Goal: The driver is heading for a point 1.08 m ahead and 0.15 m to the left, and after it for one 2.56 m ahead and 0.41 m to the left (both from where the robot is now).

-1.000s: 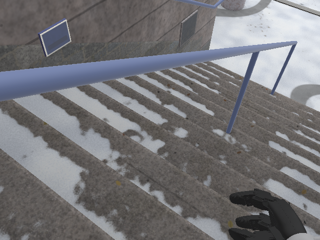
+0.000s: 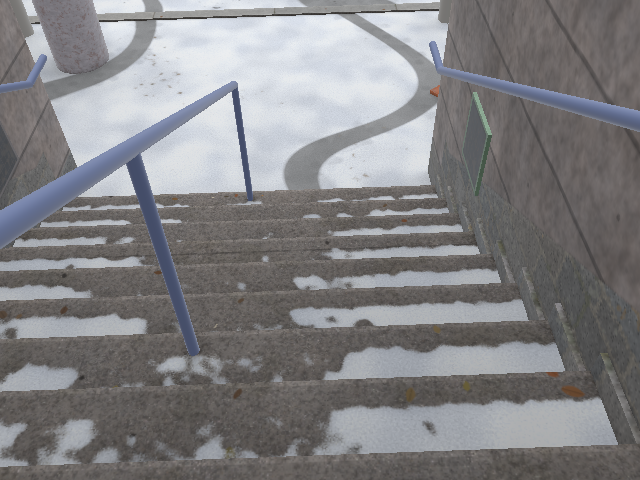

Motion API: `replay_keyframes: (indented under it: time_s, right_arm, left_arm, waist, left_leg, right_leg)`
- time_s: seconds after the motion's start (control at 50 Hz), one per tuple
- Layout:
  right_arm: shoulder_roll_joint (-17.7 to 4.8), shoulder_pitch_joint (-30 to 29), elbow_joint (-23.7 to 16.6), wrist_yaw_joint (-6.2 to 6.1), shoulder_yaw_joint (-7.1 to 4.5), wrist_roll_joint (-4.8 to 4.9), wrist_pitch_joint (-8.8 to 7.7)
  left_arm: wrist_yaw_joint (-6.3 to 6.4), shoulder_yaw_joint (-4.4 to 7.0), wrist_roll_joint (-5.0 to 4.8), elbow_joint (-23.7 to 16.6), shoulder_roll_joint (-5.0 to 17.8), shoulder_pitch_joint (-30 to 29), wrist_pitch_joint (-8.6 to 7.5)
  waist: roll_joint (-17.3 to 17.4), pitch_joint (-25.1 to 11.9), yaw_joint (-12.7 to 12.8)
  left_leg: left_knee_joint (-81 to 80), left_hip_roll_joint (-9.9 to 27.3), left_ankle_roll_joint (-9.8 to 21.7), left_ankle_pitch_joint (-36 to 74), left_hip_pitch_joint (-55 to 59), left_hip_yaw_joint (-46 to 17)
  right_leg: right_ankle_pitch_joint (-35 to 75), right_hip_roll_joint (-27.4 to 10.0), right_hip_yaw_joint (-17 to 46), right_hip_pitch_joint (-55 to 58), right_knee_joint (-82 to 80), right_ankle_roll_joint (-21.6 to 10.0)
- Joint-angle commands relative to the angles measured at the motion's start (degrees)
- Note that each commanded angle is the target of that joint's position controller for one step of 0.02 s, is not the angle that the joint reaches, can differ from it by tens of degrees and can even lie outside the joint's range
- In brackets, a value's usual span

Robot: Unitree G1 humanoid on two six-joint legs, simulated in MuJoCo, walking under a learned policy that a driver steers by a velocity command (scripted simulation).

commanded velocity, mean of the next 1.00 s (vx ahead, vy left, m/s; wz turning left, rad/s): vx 0.50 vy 0.00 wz -0.07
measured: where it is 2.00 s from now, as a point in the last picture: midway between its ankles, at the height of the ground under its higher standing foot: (370, 363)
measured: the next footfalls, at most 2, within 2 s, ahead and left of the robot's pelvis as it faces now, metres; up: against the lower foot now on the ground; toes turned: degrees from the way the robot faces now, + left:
left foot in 0.12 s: +0.21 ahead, +0.16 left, -0.17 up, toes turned +3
right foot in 0.70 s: +0.57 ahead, -0.05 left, -0.34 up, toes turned -6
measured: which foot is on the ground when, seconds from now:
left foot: up 0.00-0.10, down 0.12-0.70, up 0.72-1.00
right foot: down 0.00-0.14, up 0.16-0.68, down 0.70-1.00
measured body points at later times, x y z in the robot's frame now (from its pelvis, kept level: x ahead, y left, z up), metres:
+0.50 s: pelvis +0.29 +0.08 -0.15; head +0.29 +0.07 +0.30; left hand +0.47 +0.28 -0.27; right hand +0.12 -0.09 -0.29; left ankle +0.17 +0.15 -0.84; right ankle +0.53 -0.08 -0.80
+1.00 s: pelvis +0.60 +0.03 -0.30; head +0.61 +0.04 +0.15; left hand +0.49 +0.27 -0.44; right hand +0.74 -0.21 -0.42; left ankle +0.77 +0.18 -0.97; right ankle +0.53 -0.04 -1.01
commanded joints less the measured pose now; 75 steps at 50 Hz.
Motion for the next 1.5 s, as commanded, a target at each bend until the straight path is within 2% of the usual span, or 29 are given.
replay_keyframes:
  time_s: [0.02, 0.1, 0.14, 0.18, 0.26, 0.36, 0.46, 0.54, 0.62, 0.68, 0.72, 0.78, 0.82, 0.92, 0.94, 0.96, 0.98, 1.0, 1.02, 1.04, 1.06, 1.1, 1.12, 1.14, 1.16, 1.18, 1.26, 1.36, 1.5]
  right_arm:
    - [-6.4, -2.6, -3.1, -0.37, -1.03, 0.02, 1.14]
    - [-10.4, 11.2, 3.5, -1.39, -3.24, 1.63, 0.12]
    - [-15.9, 38.0, 12.0, -0.75, -7.92, 0.83, -1.31]
    - [-18.1, 33.5, 9.5, 1.61, -8.02, -0.17, 0.24]
    - [2.1, 19.5, 9.0, -0.88, -1.94, -1.71, -1.95]
    - [-7.5, 22.1, 9.8, -2.77, -3.35, -0.32, -5.56]
    - [0.7, 50.7, 20.2, -6.73, -2.12, -0.51, -3.06]
    - [-0.1, 31.9, 11.4, -3.23, -1.06, 0.86, -2.93]
    - [-3.3, 39.5, 15.4, -5.43, -2.31, 2.99, -3.1]
    - [-4.8, 38.1, 17.8, -1.22, -3.25, 0.47, -1.09]
    - [2.5, 41.7, 16.6, 3.34, -3.07, 1.85, -0.12]
    - [-5.0, 21.2, 4.6, 1.63, -4.67, 2.87, -1.63]
    - [2.5, 22.9, 5.7, -1.23, -3.05, -0.06, -1.62]
    - [1.4, 23.1, 7.8, 1.05, -3.47, -0.19, -0.91]
    - [-1.7, 16.6, 5.5, -2.44, -5.76, 5.55, 1.05]
    - [-2.9, 11.3, 3.6, -3.63, -5.81, 5.88, 1.63]
    - [-0.2, 8.5, 4.0, -1.0, -3.48, -1.56, -0.17]
    - [-2.5, 2.2, 0.6, -2.28, -5.77, 3.63, 0.8]
    - [-0.6, 7.3, 3.8, -0.53, -3.11, -1.41, 0.42]
    - [-3.2, -0.8, -0.6, -1.7, -5.68, 4.48, 1.0]
    - [-2.1, 0.8, 0.9, -0.45, -3.51, -1.25, 0.53]
    - [-2.6, -6.6, -2.7, 0.29, -3.74, -1.81, 0.65]
    - [-2.9, -11.4, -2.8, -1.03, -4.8, 6.92, 1.03]
    - [-1.7, -7.6, -2.7, 0.16, -2.68, -1.29, 0.74]
    - [-3.2, -9.5, -2.2, -1.54, -5.03, 7.35, 1.14]
    - [-3.5, -4.1, -0.1, -0.47, -3.43, -0.94, 0.82]
    - [-17.7, 40.4, 13.6, 0.55, -10.12, 0.24, 0.03]
    - [0.8, 16.6, 9.4, -0.61, -4.43, -0.36, -0.45]
    - [-1.2, 29.5, 14.9, -2.38, -3.14, -0.33, -3.28]
  left_arm:
    - [-0.61, 1.3, -0.22, -3.8, 10.4, -0.5, 0.48]
    - [-0.72, 2.63, -0.28, -4.1, 13.0, -3.2, 2.18]
    - [-4.96, 2.09, 0.38, 2.9, 5.1, 12.3, 2.06]
    - [-4.05, 4.07, -3.8, -7.5, 9.5, 2.3, 1.9]
    - [0.6, 1.32, -2.24, -13.6, 2.9, -9.7, 2.21]
    - [-3.09, 2.25, -0.94, -11.7, 6.7, -11.6, 2.11]
    - [-1.19, 0.9, -1.07, -18.2, 5.2, -33.0, 1.55]
    - [-3.27, 1.73, -0.44, -18.2, 8.9, -32.4, 2.6]
    - [-3.18, 1.83, -1.37, -22.0, 8.9, -42.2, 3.17]
    - [-0.93, 5.18, -2.17, -9.7, 12.8, -10.2, 2.31]
    - [-0.79, 8.9, -0.79, -2.4, 20.6, 17.0, 3.08]
    - [-2.03, 8.69, -1.7, -5.8, 15.6, -2.3, 3.77]
    - [-1.16, 4.47, -2.08, -10.2, 5.2, -18.2, 1.63]
    - [-0.81, 6.44, -0.37, -6.0, 11.3, -5.9, -0.79]
    - [2.3, 7.25, -9.86, -4.6, 10.7, -7.0, 0.61]
    - [3.49, 6.19, -10.83, -4.3, 8.4, -4.4, 1.39]
    - [2.32, 3.22, -0.99, -2.2, 2.7, 1.8, -1.07]
    - [3.98, 5.43, -9.38, -3.6, 6.4, -3.4, 0.41]
    - [1.24, 2.4, 1.24, -1.1, 4.3, 2.4, -0.22]
    - [3.48, 5.05, -8.74, -3.8, 7.2, -3.2, 0.92]
    - [1.39, 2.35, 0.5, -0.3, 5.0, 5.2, -0.18]
    - [1.13, 2.33, 0.03, 1.4, 4.0, 9.6, -0.02]
    - [3.76, 5.11, -7.36, -2.5, 9.6, 2.3, 2.01]
    - [2.21, 2.33, -0.66, 1.3, 6.1, 8.2, 1.32]
    - [4.76, 5.11, -6.07, -1.3, 10.2, 3.5, 3.07]
    - [2.3, 3.13, -0.17, 1.7, 6.7, 8.6, 2.54]
    - [-6.77, 4.9, -3.39, 0.4, 6.7, 8.7, 2.39]
    - [-0.89, 3.76, -2.41, -6.8, 0.5, -7.2, 1.16]
    - [-2.65, 3.84, 0.16, -9.1, 3.1, -17.2, 1.73]
  waist:
    - [-6.2, 8.8, -2.8]
    - [-3.4, 7.4, -8.0]
    - [6.6, -10.2, -13.3]
    - [8.0, -7.4, -14.6]
    - [-5.5, 10.8, -4.6]
    - [-0.6, 2.1, -6.0]
    - [-0.4, 6.2, -19.6]
    - [0.9, 8.0, -11.9]
    - [0.2, 11.1, -17.8]
    - [-5.2, 6.0, -7.5]
    - [-18.0, -19.1, -0.7]
    - [0.2, -4.8, -3.5]
    - [-0.3, 6.9, -14.3]
    - [-5.0, 3.1, -11.6]
    - [-7.3, 1.4, -13.3]
    - [-7.3, 2.3, -10.5]
    - [1.2, 7.7, -4.7]
    - [-3.5, 5.4, -8.5]
    - [-3.1, 8.2, -5.8]
    - [-2.5, 5.9, -6.8]
    - [-3.0, 11.1, -3.8]
    - [-3.1, 11.4, -1.2]
    - [-3.4, 11.1, 1.1]
    - [-2.2, 11.4, -1.3]
    - [-4.9, 13.0, 1.4]
    - [-2.9, 10.8, -1.8]
    - [13.6, -21.2, -16.9]
    - [-6.1, 9.5, -5.8]
    - [-2.0, 5.7, -10.2]
  left_leg:
    - [-5.8, 0.0, -0.4, -3.0, 16.5, 3.0]
    - [-25.3, -2.0, 2.6, -11.1, 32.3, 4.8]
    - [-5.2, 5.8, 16.0, 13.4, 69.7, 2.8]
    - [-11.0, 17.2, 25.3, 8.5, 69.4, -22.1]
    - [-22.5, 14.0, 18.9, -21.0, 24.6, -16.5]
    - [-14.7, 2.9, 15.9, -9.6, 8.3, -2.5]
    - [-2.5, 10.0, 14.8, -17.6, 60.8, -20.6]
    - [-6.9, -1.3, 12.0, -38.1, -0.3, -5.2]
    - [3.3, 1.1, 9.1, -27.0, 30.2, -8.1]
    - [25.4, -0.2, 7.7, -11.5, 24.7, -4.7]
    - [72.7, -9.0, -0.1, -71.5, -4.9, 1.7]
    - [64.0, -1.3, 1.4, -63.1, -21.0, 1.8]
    - [32.2, 5.0, 5.2, -39.3, -1.3, -3.8]
    - [19.0, 0.4, 3.1, -18.0, 10.4, 1.6]
    - [11.1, 1.5, 3.9, -4.8, 4.4, 0.2]
    - [8.7, 1.6, 4.2, -2.6, 2.2, -0.4]
    - [-1.8, 4.5, 2.7, 3.1, -8.8, -4.8]
    - [-5.6, 0.0, 3.5, 11.0, 7.1, 0.6]
    - [-4.3, 3.0, 2.8, 9.7, 4.0, -2.7]
    - [-8.1, -1.9, 3.4, 10.8, 12.8, 2.9]
    - [-8.8, 2.0, 2.3, 4.1, 7.4, -0.1]
    - [-13.6, 1.5, 2.8, -1.7, 6.0, 1.4]
    - [-15.4, -3.2, 1.8, 1.0, 12.0, 6.6]
    - [-19.7, 2.4, 3.3, -2.8, 13.1, -0.3]
    - [-20.1, -2.8, 2.4, -5.6, 15.5, 6.5]
    - [-23.7, 1.6, 4.0, -4.9, 21.1, 1.5]
    - [-2.8, 15.0, 23.1, 38.5, 88.8, -6.2]
    - [-25.1, 14.5, 19.0, -25.8, 21.1, -9.9]
    - [-12.4, 8.6, 19.0, -24.0, 25.5, -9.7]
  right_leg:
    - [-0.2, -11.5, 18.6, -17.2, -14.3, -10.4]
    - [20.5, -10.8, 17.2, -4.3, 6.4, -5.6]
    - [11.0, -2.2, 7.5, -21.1, 45.1, 2.1]
    - [-3.8, -0.5, -1.9, -50.9, 68.1, 4.8]
    - [31.4, -17.1, 6.4, -43.6, 35.5, -0.9]
    - [50.9, -11.5, -3.2, -15.7, 12.3, 4.1]
    - [55.6, -16.0, 4.7, -69.8, -14.2, 6.1]
    - [74.0, -10.8, -7.1, -6.1, -13.4, 2.4]
    - [55.1, -11.5, -5.7, -15.0, -36.1, 2.7]
    - [65.1, -10.2, -8.9, 20.4, -47.2, -0.2]
    - [115.1, -26.6, 3.4, 70.9, -20.0, -17.1]
    - [76.0, -30.6, 7.6, 42.9, -30.7, -16.0]
    - [58.8, -23.3, 1.7, 4.7, -40.4, -10.5]
    - [54.2, -18.9, 1.8, -5.3, -35.0, -13.4]
    - [52.1, -18.1, 1.5, 4.7, -32.5, -8.8]
    - [45.6, -18.0, 3.5, 6.3, -30.8, -7.8]
    - [37.2, -19.1, 3.6, 10.4, -28.1, -8.7]
    - [27.7, -15.5, 2.2, 1.5, -27.6, -5.6]
    - [27.0, -17.3, 3.0, -0.2, -25.1, -8.2]
    - [25.3, -15.1, 1.4, -1.8, -25.4, -5.3]
    - [22.7, -17.3, 3.4, -2.0, -21.7, -7.8]
    - [23.5, -17.6, 6.6, 4.5, -18.1, -7.9]
    - [26.9, -14.8, 2.5, 2.1, -18.0, -5.4]
    - [23.0, -18.3, 9.0, 4.0, -14.8, -6.0]
    - [32.4, -15.1, 3.3, 4.9, -12.9, -5.4]
    - [27.8, -18.0, 8.5, 4.7, -9.3, -4.7]
    - [-11.4, -3.4, -4.8, -32.0, 60.4, 4.6]
    - [25.7, -17.2, 5.1, -31.0, 31.6, -1.3]
    - [54.8, -15.8, 4.6, -31.0, -0.4, 4.0]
